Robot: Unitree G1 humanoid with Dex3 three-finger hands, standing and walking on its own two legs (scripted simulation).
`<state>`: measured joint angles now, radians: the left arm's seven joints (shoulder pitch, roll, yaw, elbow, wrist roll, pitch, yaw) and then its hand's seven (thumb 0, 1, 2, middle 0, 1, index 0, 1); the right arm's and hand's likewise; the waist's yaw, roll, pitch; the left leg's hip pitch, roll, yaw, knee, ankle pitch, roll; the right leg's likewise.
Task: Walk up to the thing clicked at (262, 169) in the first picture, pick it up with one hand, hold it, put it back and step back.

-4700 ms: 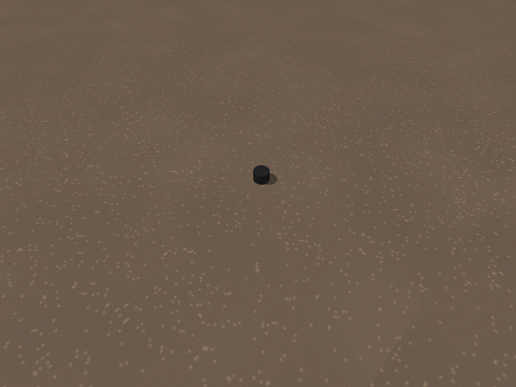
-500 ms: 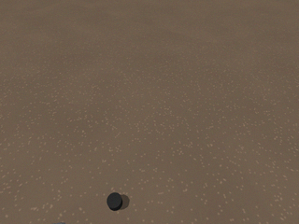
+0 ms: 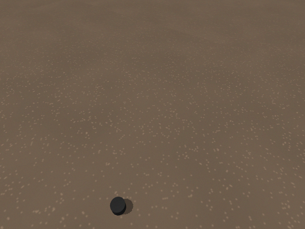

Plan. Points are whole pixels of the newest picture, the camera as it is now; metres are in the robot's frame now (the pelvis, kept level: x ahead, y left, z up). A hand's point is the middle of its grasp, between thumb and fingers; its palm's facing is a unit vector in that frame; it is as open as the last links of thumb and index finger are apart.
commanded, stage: walk up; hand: left
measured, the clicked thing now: (118, 206) +0.40 +0.23 -0.75
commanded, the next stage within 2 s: stand in 0.18 s
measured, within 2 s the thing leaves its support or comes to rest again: neither
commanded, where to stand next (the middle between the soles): +0.03 +0.00 m, yaw +0 degrees
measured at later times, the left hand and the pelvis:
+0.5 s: hand out of the picture +0.08 +0.25 -0.16, palm faces -0.02 -0.94 -0.33, open 7.4 cm; pelvis +0.00 +0.00 +0.00, yaw +0 degrees
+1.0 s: hand out of the picture +0.07 +0.25 -0.16, palm faces -0.02 -0.94 -0.33, open 7.4 cm; pelvis +0.00 +0.00 +0.00, yaw +0 degrees
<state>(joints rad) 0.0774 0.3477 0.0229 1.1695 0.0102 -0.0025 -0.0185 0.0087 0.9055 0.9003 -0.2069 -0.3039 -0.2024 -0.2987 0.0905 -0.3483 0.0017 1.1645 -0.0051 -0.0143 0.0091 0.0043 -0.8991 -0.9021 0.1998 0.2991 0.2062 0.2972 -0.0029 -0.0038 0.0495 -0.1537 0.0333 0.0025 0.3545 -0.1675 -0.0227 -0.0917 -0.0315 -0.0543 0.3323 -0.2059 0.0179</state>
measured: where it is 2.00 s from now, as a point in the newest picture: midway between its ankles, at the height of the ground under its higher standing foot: outside the picture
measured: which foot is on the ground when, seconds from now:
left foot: down 0.00-1.00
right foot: down 0.00-1.00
